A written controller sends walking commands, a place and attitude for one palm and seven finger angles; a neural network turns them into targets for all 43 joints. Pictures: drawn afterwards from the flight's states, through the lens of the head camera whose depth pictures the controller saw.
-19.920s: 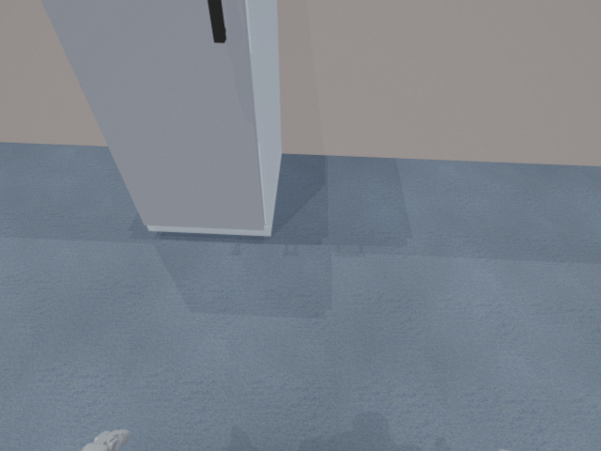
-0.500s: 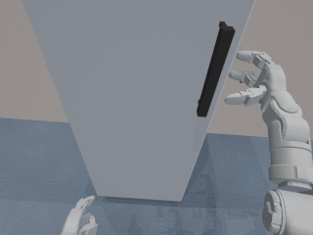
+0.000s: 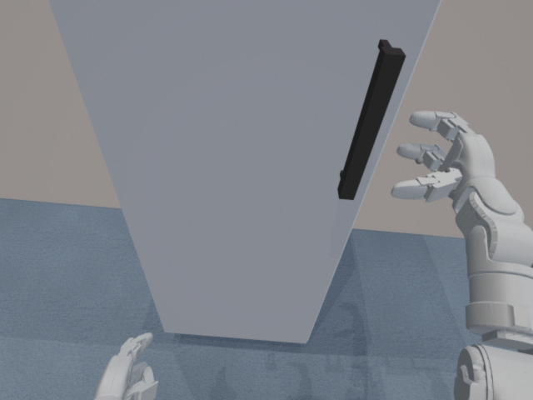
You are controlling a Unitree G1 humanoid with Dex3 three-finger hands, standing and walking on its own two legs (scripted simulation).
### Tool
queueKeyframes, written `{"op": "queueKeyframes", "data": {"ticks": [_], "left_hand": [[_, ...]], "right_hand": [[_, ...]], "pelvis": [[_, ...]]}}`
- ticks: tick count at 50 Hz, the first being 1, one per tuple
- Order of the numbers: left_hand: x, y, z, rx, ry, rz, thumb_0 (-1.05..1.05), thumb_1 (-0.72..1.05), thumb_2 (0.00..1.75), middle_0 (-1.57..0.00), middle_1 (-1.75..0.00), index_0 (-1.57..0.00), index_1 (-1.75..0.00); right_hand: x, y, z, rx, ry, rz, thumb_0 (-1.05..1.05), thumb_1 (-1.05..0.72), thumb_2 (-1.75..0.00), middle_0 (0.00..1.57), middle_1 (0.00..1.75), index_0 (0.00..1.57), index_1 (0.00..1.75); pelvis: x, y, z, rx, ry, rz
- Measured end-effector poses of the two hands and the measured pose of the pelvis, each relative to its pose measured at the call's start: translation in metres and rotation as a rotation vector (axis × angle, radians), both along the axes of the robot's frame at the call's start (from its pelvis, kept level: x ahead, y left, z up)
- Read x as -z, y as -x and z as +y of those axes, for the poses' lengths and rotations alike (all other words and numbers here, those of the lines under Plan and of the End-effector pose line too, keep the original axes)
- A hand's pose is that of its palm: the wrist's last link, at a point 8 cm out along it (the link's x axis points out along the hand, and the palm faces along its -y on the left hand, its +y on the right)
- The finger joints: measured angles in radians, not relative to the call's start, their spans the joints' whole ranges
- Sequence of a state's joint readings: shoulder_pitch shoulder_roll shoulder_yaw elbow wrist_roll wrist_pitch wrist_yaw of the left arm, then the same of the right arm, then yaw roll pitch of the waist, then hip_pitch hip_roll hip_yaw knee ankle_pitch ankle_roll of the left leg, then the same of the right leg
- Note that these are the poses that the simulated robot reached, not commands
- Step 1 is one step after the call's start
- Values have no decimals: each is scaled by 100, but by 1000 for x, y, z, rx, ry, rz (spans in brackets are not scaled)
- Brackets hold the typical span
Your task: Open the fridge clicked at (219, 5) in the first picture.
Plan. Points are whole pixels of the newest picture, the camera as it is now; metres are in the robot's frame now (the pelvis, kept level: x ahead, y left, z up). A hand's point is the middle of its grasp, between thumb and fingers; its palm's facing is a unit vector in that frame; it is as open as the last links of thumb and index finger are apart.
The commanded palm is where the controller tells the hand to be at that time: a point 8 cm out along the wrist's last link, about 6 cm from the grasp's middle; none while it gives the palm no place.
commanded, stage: move the hooked fingers beside the handle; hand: right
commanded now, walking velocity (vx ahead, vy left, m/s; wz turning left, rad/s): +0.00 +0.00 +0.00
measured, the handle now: (362, 127) +0.47 -0.11 +0.22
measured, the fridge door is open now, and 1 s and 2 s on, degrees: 0 0 0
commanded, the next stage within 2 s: none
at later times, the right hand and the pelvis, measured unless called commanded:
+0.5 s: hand (417, 162) +0.40 -0.18 +0.21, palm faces +0.07 +1.00 -0.01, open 14.0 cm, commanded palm +0.38 -0.23 +0.22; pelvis +0.00 +0.00 +0.00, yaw +1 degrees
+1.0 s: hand (433, 148) +0.39 -0.19 +0.24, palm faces +0.08 +1.00 -0.01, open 14.0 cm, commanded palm +0.38 -0.24 +0.22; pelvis +0.00 +0.00 +0.00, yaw +0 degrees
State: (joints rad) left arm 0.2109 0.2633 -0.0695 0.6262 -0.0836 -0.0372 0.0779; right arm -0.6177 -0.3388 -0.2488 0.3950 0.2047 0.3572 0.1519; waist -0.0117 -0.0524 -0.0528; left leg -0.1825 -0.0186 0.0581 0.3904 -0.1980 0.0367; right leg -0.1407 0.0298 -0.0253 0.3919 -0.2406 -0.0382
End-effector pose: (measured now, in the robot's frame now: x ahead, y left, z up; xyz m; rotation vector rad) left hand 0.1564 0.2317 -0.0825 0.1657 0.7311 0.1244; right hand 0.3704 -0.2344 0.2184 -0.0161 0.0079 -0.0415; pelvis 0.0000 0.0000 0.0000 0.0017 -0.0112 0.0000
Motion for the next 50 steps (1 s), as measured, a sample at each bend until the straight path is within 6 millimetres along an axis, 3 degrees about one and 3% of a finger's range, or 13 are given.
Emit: {"op": "queueKeyframes", "data": {"ticks": [5, 15, 20, 25, 29, 34, 43, 50], "left_hand": [[-2, -2, -3, 20, -12, -1, 1, 91, 90, -20, -30, -20, -30], [5, 5, -2, 9, -4, 25, 1, 91, 90, -20, -30, -20, -30], [8, 11, 1, -9, 7, 42, 1, 91, 90, -20, -30, -20, -30], [6, 13, 4, -22, -2, 45, 2, 91, 90, -20, -30, -20, -30], [3, 11, 6, -14, -21, 40, 2, 91, 90, -20, -30, -20, -30], [1, 2, 4, 3, -24, 22, 2, 91, 90, -20, -30, -20, -30], [-3, -9, -5, 17, 1, -19, 1, 91, 90, -20, -30, -20, -30], [-4, -5, -9, 28, -16, -3, 1, 91, 90, -20, -30, -20, -30]], "right_hand": [[-1, 4, 1, 4, -6, -42, -1, 50, -30, 30, 120, 30, 120], [-19, -12, 5, -18, 8, -49, -1, 50, -30, 30, 120, 30, 120], [-5, -11, 11, -36, -25, -17, -1, 50, -30, 30, 120, 30, 120], [8, -5, -1, 28, -5, -9, -1, 50, -30, 31, 120, 30, 120], [-6, 1, -10, 47, 17, -80, -1, 50, -30, 30, 120, 30, 120], [-25, 5, -6, -11, 16, -115, -1, 50, -30, 30, 120, 30, 120], [11, 6, 4, -6, -12, 23, -1, 50, -30, 30, 120, 30, 120], [-19, 1, -9, 39, 3, -103, -1, 50, -30, 31, 120, 30, 120]], "pelvis": [[0, 2, 3, 8, -1, -9], [0, 1, 2, 9, -1, 6], [0, -2, 1, -3, 0, 8], [0, -2, 3, -11, 0, 1], [0, -2, 4, -5, -1, -7], [0, -2, 2, 7, -3, -7], [1, 1, 0, 4, -1, -2], [0, 1, 2, 8, -3, -9]]}}
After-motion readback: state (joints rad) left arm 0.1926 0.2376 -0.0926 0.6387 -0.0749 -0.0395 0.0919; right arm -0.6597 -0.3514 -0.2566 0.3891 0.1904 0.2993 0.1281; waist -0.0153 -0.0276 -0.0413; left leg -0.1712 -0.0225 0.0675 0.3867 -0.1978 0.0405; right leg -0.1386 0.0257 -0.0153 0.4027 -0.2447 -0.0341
